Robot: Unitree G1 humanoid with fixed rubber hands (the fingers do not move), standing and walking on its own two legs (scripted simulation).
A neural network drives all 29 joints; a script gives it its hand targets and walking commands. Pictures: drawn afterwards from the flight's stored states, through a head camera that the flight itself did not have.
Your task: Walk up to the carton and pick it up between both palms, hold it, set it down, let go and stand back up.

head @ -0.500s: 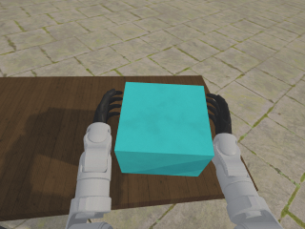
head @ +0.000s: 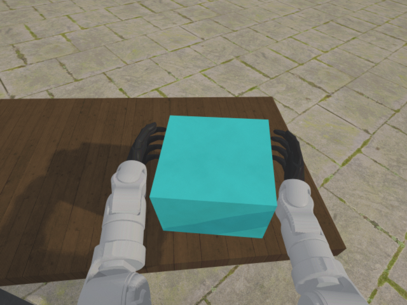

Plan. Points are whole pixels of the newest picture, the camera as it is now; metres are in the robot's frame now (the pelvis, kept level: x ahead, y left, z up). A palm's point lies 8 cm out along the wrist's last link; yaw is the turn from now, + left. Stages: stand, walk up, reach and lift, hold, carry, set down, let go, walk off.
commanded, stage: set down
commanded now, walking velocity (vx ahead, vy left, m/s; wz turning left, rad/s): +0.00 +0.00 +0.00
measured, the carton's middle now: (215, 175) +0.37 +0.00 +0.05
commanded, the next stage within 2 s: none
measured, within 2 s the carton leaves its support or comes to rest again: rests again in 1.06 s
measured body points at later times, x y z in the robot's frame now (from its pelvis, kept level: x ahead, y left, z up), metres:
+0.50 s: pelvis +0.01 +0.00 +0.00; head +0.04 +0.04 +0.45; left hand +0.41 +0.16 +0.05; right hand +0.37 -0.15 +0.06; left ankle +0.04 +0.11 -0.75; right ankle -0.02 -0.13 -0.75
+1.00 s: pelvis +0.01 +0.00 +0.00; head +0.07 +0.04 +0.44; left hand +0.42 +0.15 +0.02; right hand +0.37 -0.15 +0.03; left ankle +0.04 +0.11 -0.75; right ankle -0.02 -0.13 -0.75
